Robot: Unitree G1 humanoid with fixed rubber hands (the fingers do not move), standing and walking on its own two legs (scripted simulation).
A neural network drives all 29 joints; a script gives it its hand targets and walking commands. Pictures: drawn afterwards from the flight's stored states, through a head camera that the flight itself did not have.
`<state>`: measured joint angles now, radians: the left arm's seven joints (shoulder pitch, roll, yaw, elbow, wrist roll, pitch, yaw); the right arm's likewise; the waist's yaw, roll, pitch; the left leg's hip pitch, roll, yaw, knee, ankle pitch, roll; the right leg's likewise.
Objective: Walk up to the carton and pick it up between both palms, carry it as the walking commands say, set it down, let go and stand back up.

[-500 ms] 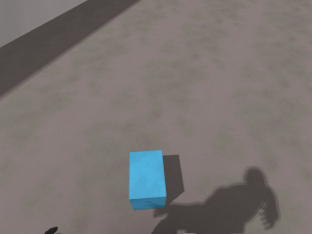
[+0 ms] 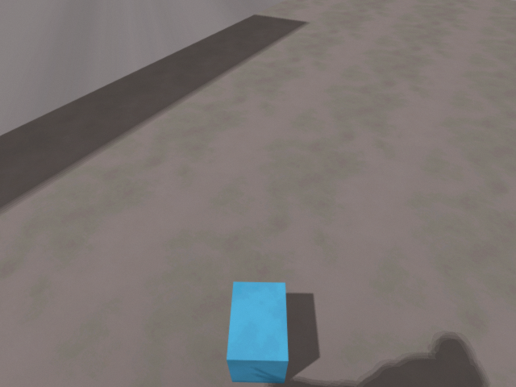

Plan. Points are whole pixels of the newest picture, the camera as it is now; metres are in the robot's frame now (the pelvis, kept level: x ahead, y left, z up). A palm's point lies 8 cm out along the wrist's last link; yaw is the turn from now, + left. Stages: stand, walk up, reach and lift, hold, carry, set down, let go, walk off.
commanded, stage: walk up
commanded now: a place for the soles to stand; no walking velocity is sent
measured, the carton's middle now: (258, 332) +0.46 +0.01 -0.65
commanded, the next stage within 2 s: reach and lift in 1.00 s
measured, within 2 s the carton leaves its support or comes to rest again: neither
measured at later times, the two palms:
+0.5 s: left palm out of the picture +0.08 +0.31 -0.12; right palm out of the picture +0.08 -0.27 -0.12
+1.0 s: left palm out of the picture +0.10 +0.31 -0.11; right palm out of the picture +0.11 -0.27 -0.12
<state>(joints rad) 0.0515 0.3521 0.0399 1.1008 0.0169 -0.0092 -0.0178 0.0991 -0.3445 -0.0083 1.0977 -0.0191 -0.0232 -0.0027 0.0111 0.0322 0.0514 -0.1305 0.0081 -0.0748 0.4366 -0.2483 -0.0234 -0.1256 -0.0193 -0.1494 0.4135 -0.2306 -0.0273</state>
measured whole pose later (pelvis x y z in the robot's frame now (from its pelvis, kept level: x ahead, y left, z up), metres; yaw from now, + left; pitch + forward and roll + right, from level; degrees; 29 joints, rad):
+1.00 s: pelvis +0.02 +0.01 +0.00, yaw +2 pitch -3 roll -1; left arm 0.07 0.33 0.05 1.09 0.02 0.00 -0.01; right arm 0.13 -0.33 -0.01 1.07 -0.02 -0.02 -0.01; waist 0.00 0.02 0.06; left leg -0.11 -0.02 -0.11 0.43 -0.27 0.00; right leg -0.08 -0.05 -0.18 0.39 -0.25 0.00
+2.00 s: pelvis -0.12 +0.02 -0.10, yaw -6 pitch +25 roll +1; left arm -0.93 0.28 0.25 0.66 -0.06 0.43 0.08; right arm -1.05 -0.33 -0.15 0.79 0.03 0.46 -0.04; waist 0.06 0.00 0.28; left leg -1.19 0.02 0.03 1.01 -0.26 0.00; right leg -1.23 -0.03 -0.03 0.98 -0.20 -0.02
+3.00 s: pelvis -0.13 +0.03 -0.25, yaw -5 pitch +31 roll +1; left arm -1.48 0.34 0.17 0.81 -0.21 0.28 0.21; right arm -1.59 -0.40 -0.10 0.95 0.19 0.27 -0.17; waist 0.05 0.00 0.53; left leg -1.72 0.01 0.03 1.67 -0.49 0.01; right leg -1.76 -0.02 0.01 1.63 -0.41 0.00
